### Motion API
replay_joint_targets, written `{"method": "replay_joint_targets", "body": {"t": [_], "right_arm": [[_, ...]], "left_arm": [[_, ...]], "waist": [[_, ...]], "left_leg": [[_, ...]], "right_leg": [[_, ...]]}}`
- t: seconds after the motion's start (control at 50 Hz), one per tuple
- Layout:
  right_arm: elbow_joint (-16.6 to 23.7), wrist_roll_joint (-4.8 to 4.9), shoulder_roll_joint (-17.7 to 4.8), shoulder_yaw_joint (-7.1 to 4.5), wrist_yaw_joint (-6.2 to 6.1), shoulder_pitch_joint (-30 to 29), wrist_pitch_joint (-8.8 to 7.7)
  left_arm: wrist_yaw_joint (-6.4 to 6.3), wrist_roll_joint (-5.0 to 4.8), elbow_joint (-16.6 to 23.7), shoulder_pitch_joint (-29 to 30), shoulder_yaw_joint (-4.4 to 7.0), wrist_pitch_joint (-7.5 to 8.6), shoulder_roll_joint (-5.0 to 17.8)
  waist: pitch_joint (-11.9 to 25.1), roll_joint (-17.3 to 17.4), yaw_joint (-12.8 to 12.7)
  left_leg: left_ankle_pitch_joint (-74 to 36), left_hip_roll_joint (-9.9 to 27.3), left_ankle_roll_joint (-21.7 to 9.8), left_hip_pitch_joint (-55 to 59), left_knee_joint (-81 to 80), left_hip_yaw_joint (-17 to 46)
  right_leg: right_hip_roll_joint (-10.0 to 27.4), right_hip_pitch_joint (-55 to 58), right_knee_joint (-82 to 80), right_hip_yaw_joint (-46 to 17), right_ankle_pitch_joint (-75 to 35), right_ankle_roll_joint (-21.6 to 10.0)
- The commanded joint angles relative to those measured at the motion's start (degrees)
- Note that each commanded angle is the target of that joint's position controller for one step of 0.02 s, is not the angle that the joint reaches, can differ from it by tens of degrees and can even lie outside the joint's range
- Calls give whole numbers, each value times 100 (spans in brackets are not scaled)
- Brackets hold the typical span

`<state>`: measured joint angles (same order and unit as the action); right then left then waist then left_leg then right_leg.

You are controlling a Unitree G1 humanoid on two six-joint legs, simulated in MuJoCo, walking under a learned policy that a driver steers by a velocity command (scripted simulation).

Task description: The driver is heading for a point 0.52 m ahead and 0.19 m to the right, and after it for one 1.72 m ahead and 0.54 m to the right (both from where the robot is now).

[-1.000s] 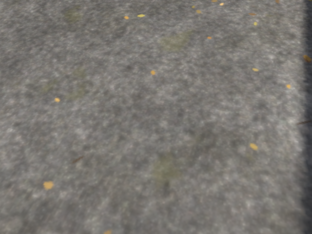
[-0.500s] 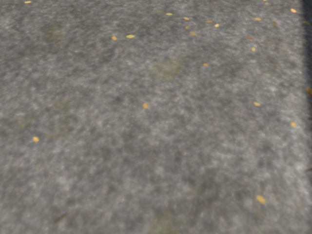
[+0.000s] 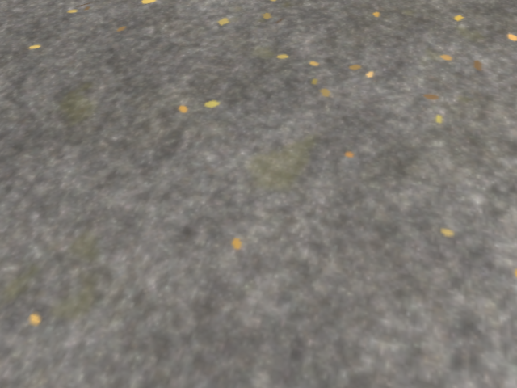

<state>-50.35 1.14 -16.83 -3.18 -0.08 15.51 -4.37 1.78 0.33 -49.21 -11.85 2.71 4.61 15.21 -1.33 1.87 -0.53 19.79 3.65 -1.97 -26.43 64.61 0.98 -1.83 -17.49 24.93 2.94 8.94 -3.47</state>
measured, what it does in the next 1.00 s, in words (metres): walks ahead, turning right: left foot, then right foot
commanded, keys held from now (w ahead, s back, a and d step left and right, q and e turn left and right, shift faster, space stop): w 0.16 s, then w+e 0.60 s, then e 0.24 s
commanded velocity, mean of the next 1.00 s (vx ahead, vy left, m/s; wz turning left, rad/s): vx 0.45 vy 0.00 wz -0.36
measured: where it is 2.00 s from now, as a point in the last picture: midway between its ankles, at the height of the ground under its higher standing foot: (302, 328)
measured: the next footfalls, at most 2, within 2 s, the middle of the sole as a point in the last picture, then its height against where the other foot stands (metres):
left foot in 0.36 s outside the picture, level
right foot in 0.88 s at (345, 343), level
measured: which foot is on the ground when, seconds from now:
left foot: up 0.00-0.34, down 0.36-0.86, up 0.88-1.00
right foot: down 0.00-0.38, up 0.40-0.86, down 0.88-1.00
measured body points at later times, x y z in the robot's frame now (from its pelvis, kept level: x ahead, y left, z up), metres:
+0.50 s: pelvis +0.28 +0.06 +0.00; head +0.31 +0.07 +0.45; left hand +0.34 +0.33 -0.14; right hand +0.39 -0.22 -0.11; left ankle +0.34 +0.16 -0.74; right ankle +0.18 -0.08 -0.65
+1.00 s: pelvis +0.50 -0.05 -0.01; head +0.55 -0.08 +0.43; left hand +0.76 +0.15 -0.11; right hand +0.49 -0.35 -0.14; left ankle +0.47 +0.14 -0.64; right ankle +0.56 -0.14 -0.74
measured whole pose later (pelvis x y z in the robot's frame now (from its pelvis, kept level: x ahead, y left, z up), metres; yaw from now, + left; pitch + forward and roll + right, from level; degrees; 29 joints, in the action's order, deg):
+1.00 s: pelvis +0.50 -0.05 -0.01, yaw -25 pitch +2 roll +1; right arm -48.8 0.4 -17.4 -3.9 -1.1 8.3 -3.8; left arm 1.6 -0.5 -40.9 -8.0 4.8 1.3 17.1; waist -5.3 0.5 0.3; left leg 29.0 2.7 3.0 -23.9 71.1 0.6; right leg -3.4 -25.2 31.1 0.8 7.6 -5.1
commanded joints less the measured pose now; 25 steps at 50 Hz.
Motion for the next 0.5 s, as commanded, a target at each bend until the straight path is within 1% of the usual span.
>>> {"method": "replay_joint_targets", "body": {"t": [0.02,0.06,0.08,0.12,0.16,0.2,0.24,0.26,0.3,0.32,0.34,0.36,0.38,0.4,0.42,0.44,0.46,0.48,0.5], "right_arm": [[298,-47,-351,-114,-40,146,30],[413,-90,-334,-109,-54,-188,59],[462,-105,-319,-104,-48,-369,53],[539,-103,-235,-74,-13,-715,22],[629,-79,-148,-30,31,-1127,-14],[759,-57,-137,-9,73,-1562,-44],[874,-34,-179,-5,134,-1843,-88],[917,-27,-229,-12,166,-1911,-118],[902,-27,-400,-62,200,-1769,-175],[840,-26,-495,-101,195,-1529,-199],[676,-40,-656,-195,166,-960,-217],[442,-104,-962,-329,111,-29,-232],[337,-220,-1511,-466,58,744,-208],[251,-153,-1339,-424,76,936,-144],[317,-116,-877,-282,67,601,-136],[379,-110,-655,-217,45,223,-134],[375,-127,-492,-166,51,-146,-146],[373,-159,-321,-122,58,-407,-174],[352,-193,-299,-122,61,-561,-192]], "left_arm": [[-16,10,233,22,145,134,676],[-64,-6,137,-131,190,153,821],[-93,-12,92,-217,202,142,860],[-140,-40,24,-338,206,110,887],[-172,-77,-65,-523,213,90,934],[-185,-127,-213,-852,224,49,962],[-199,-157,-309,-1045,238,-23,975],[-215,-171,-333,-1070,256,-58,1003],[-249,-182,-339,-1019,300,-111,1075],[-257,-182,-328,-949,320,-137,1114],[-260,-178,-298,-849,304,-154,1072],[-254,-116,-230,-841,217,-152,831],[-235,-51,-46,-1258,56,-94,265],[-225,-151,-44,-1497,3,-1,159],[-220,-288,-16,-1127,174,36,784],[-229,-325,96,-730,210,35,862],[-250,-282,122,-564,224,5,793],[-263,-233,111,-567,267,-64,725],[-252,-231,114,-674,267,-145,590]], "waist": [[233,-712,120],[89,-558,86],[49,-509,44],[-22,-507,-54],[-110,-503,-199],[-223,-452,-359],[-302,-470,-411],[-316,-503,-383],[-219,-601,-208],[-94,-676,-49],[223,-653,272],[945,-509,662],[1941,566,694],[2501,1643,648],[1702,1001,686],[1059,724,601],[623,450,438],[365,516,263],[247,606,119]], "left_leg": [[-497,483,62,-833,-278,275],[-993,518,189,-1129,-832,258],[-1317,517,233,-1228,-1165,246],[-1967,443,264,-1174,-1914,160],[-2456,305,265,-964,-2594,15],[-2591,178,284,-854,-3018,-22],[-2451,91,261,-901,-3353,42],[-2328,69,224,-879,-3506,102],[-1994,-1,135,-516,-3716,151],[-1788,-76,74,-111,-3776,83],[-1685,-191,-47,734,-3933,-42],[-1776,95,-273,2229,-3687,155],[-1429,1501,-894,4511,-3627,1941],[-395,2147,-1366,5072,-4454,3825],[215,1942,-1114,4427,-4669,3330],[145,1765,-903,3680,-4795,2536],[-230,1547,-810,2926,-5024,1968],[-579,1354,-731,2394,-5231,1467],[-801,1272,-706,2009,-5409,1124]], "right_leg": [[1506,714,-1655,-1653,-333,-994],[1504,739,-1799,-1386,-751,-1053],[1472,805,-1834,-1250,-884,-1027],[1313,852,-1862,-911,-1022,-894],[1210,871,-1889,-674,-980,-799],[1257,1014,-1812,-757,-874,-799],[1393,1356,-1594,-912,-885,-797],[1478,1516,-1459,-1007,-921,-767],[1614,1712,-1157,-1219,-1098,-667],[1614,1723,-906,-1272,-1417,-612],[1406,1609,-307,-1151,-2053,-487],[1051,1030,886,-930,-1911,-303],[292,-885,3024,-451,-138,82],[-75,-2050,4307,-745,2527,208],[289,-2532,4849,-1076,2322,160],[555,-2662,4861,-918,1828,117],[749,-2471,4625,-845,1398,134],[918,-2217,4346,-888,1088,140],[1004,-1914,4235,-883,902,160]]}}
